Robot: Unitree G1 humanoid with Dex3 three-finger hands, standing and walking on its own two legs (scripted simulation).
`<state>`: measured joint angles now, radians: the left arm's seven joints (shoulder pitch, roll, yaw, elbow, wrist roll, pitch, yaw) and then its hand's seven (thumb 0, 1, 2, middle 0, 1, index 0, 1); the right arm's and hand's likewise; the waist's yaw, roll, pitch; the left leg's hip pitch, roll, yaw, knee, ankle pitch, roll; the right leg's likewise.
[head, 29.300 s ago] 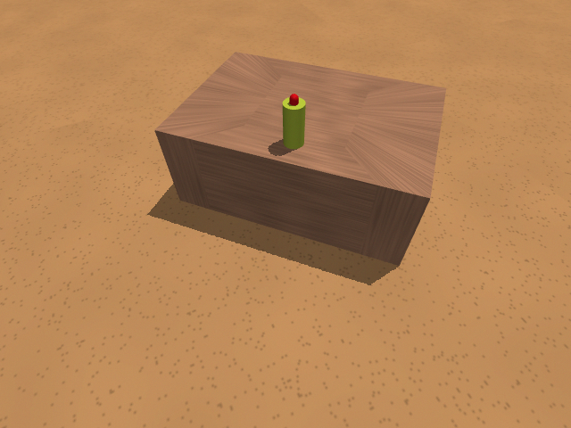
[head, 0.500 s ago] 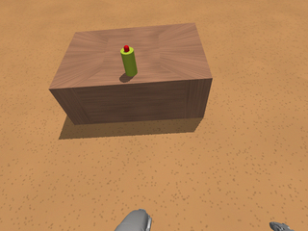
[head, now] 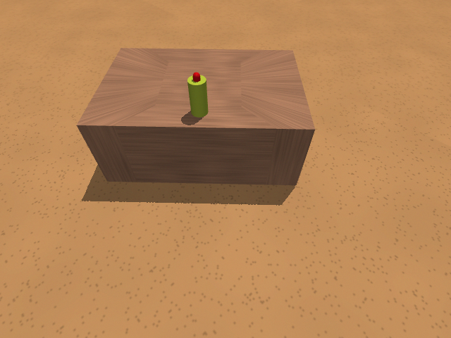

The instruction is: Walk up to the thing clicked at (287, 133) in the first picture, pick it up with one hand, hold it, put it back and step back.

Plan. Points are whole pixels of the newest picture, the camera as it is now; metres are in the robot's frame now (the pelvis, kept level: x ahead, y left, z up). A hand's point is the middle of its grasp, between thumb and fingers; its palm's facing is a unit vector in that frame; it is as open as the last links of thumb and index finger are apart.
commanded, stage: step back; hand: left
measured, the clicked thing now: (198, 93) +1.09 +0.14 -0.24
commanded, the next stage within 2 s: stand in 0.50 s
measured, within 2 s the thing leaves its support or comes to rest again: neither
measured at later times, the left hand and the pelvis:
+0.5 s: hand out of the picture +0.15 +0.28 -0.14, palm faces +0.00 -0.93 -0.37, open 7.4 cm; pelvis +0.04 +0.01 +0.01, yaw -1 degrees
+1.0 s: hand out of the picture +0.11 +0.26 -0.13, palm faces -0.03 -0.94 -0.34, open 7.4 cm; pelvis +0.02 +0.01 +0.02, yaw -1 degrees
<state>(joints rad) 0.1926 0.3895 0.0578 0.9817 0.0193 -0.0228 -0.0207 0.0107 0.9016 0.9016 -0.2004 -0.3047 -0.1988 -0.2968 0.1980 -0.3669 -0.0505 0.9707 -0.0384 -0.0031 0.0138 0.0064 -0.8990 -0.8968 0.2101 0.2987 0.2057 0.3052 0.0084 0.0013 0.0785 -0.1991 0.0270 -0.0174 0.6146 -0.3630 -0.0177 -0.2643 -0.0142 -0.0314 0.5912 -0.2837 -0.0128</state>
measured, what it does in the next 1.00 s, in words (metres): stands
